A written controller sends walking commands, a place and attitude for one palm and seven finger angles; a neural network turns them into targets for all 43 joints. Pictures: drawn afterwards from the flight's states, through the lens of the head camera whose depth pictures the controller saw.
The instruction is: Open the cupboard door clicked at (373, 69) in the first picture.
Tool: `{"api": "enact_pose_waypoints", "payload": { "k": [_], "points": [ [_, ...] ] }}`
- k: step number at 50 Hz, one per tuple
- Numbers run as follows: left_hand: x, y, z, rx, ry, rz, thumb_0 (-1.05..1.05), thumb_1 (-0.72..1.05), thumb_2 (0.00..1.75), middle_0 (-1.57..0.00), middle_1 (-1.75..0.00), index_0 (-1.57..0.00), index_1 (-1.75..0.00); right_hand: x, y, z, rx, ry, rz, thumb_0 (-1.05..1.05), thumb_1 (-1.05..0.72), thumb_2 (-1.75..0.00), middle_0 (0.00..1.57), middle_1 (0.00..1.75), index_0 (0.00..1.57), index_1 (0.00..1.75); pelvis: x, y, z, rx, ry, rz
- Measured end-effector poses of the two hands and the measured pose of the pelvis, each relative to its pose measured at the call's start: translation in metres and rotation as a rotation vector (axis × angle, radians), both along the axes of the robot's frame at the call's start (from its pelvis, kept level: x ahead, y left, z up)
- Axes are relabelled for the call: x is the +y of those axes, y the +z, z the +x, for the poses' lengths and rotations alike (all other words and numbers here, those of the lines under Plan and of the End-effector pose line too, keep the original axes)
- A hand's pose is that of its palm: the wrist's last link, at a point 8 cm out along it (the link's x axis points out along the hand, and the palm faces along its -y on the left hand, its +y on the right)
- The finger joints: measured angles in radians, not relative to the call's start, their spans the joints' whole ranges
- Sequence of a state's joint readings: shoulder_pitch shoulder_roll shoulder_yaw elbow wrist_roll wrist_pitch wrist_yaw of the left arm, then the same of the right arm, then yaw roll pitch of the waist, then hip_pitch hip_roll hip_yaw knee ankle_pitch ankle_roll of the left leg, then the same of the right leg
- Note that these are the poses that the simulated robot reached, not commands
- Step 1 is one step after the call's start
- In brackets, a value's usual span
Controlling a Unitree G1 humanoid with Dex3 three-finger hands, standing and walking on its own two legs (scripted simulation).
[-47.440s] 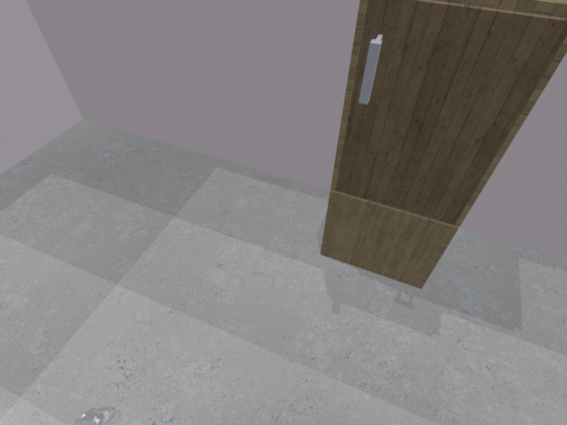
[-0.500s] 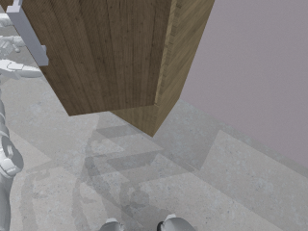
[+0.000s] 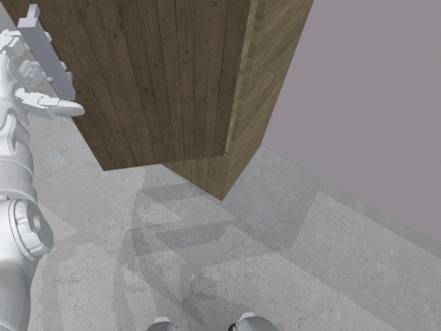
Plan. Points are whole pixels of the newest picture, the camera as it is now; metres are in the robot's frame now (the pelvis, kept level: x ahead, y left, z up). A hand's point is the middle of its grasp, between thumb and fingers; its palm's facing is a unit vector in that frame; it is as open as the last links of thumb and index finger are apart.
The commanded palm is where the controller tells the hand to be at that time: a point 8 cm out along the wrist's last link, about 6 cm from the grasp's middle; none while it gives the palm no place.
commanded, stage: slide the fingers in behind the handle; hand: left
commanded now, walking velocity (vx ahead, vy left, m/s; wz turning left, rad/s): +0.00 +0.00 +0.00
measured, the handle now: (52, 56) +0.57 +0.25 +0.13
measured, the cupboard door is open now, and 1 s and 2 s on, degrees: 44 44 67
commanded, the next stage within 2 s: close the thumb around the handle in 0.54 s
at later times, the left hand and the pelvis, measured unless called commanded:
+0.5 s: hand (61, 78) +0.52 +0.23 +0.13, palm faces +0.10 -0.99 -0.01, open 13.9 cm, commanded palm +0.49 +0.27 +0.13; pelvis +0.00 +0.00 +0.00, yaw +0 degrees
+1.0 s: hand (58, 78) +0.52 +0.23 +0.13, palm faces +0.11 -0.99 +0.01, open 10.3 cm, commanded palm +0.49 +0.27 +0.13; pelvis +0.01 +0.00 +0.00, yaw +0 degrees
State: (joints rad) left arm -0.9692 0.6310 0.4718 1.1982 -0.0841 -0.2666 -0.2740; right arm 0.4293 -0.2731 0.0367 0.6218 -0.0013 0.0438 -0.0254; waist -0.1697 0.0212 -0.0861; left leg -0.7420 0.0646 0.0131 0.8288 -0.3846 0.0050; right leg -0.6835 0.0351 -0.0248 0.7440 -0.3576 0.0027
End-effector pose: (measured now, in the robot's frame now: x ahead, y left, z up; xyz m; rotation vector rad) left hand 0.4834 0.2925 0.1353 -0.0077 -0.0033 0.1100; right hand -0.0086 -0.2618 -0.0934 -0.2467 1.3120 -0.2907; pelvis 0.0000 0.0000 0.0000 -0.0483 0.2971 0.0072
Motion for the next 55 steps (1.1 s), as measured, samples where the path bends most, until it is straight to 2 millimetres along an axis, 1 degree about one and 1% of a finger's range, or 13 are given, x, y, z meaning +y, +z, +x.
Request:
{"api": "enact_pose_waypoints", "payload": {
  "k": [5, 10, 14, 25, 32, 37, 40, 44, 55],
  "points": [
    [-0.007, 0.001, 0.002, 0.006, -0.023, 0.022, -0.01, -0.50, 0.30, -0.30, -1.20, -0.30, -1.20, 0.001, -0.001, 0.006, -0.003, 0.011, 0.004, 0.01, -0.90, -0.90, 0.20, 0.30, 0.20, 0.30, 0.001, 0.000, 0.002, 0.000, 0.009, -0.002],
    [-0.016, -0.001, 0.004, 0.008, -0.019, -0.020, -0.01, -0.50, 0.30, -0.30, -1.20, -0.30, -1.20, 0.003, -0.003, 0.009, -0.007, 0.013, 0.011, 0.01, -0.90, -0.90, 0.20, 0.30, 0.20, 0.30, 0.002, 0.000, 0.003, -0.003, 0.007, 0.000],
    [-0.017, -0.003, 0.007, 0.025, -0.004, 0.004, -0.01, -0.50, 0.30, -0.30, -1.20, -0.30, -1.20, 0.004, -0.003, 0.008, -0.016, 0.009, 0.014, 0.01, -0.90, -0.90, 0.20, 0.30, 0.20, 0.30, 0.002, 0.000, 0.003, -0.001, 0.005, 0.002],
    [-0.013, -0.003, 0.007, 0.025, -0.006, 0.013, -0.01, -0.50, 0.30, -0.30, -1.20, -0.30, -1.20, 0.004, -0.004, -0.007, 0.026, -0.004, 0.018, 0.01, -0.90, -0.90, 0.20, 0.30, 0.20, 0.30, 0.000, -0.001, 0.001, 0.001, 0.005, 0.001],
    [-0.014, -0.005, 0.012, 0.035, -0.001, -0.004, -0.01, -0.50, 0.30, -0.30, -1.20, -0.30, -1.20, 0.000, -0.001, -0.015, 0.042, -0.013, -0.001, 0.01, -0.90, -0.90, 0.20, 0.30, 0.20, 0.30, 0.000, -0.001, 0.000, 0.010, 0.005, 0.000],
    [-0.012, -0.005, 0.015, 0.024, -0.002, 0.022, -0.01, -0.47, 0.32, -0.30, -1.21, -0.30, -1.21, -0.001, 0.001, -0.019, 0.050, -0.020, -0.008, 0.01, -0.90, -0.90, 0.20, 0.30, 0.20, 0.30, 0.000, -0.002, 0.000, 0.019, 0.002, -0.001],
    [-0.011, -0.004, 0.016, 0.013, -0.002, 0.007, -0.01, -0.40, 0.35, -0.31, -1.21, -0.31, -1.21, 0.000, 0.001, -0.021, 0.059, -0.023, -0.006, 0.01, -0.90, -0.90, 0.20, 0.30, 0.20, 0.30, 0.001, -0.002, 0.001, 0.019, -0.002, -0.001],
    [-0.012, -0.003, 0.014, 0.013, -0.008, 0.002, -0.01, -0.24, 0.41, -0.32, -1.23, -0.32, -1.23, 0.002, 0.001, -0.019, 0.059, -0.026, 0.002, 0.01, -0.90, -0.90, 0.20, 0.30, 0.20, 0.30, 0.002, -0.001, 0.004, 0.016, -0.004, -0.001],
    [-0.004, -0.003, 0.006, 0.012, 0.007, 0.012, 0.00, 0.32, 0.65, -0.36, -1.29, -0.36, -1.29, 0.006, -0.001, -0.001, 0.012, -0.009, 0.012, 0.01, -0.90, -0.90, 0.20, 0.30, 0.20, 0.30, 0.003, 0.000, 0.005, 0.004, -0.001, -0.002]
  ]
}}
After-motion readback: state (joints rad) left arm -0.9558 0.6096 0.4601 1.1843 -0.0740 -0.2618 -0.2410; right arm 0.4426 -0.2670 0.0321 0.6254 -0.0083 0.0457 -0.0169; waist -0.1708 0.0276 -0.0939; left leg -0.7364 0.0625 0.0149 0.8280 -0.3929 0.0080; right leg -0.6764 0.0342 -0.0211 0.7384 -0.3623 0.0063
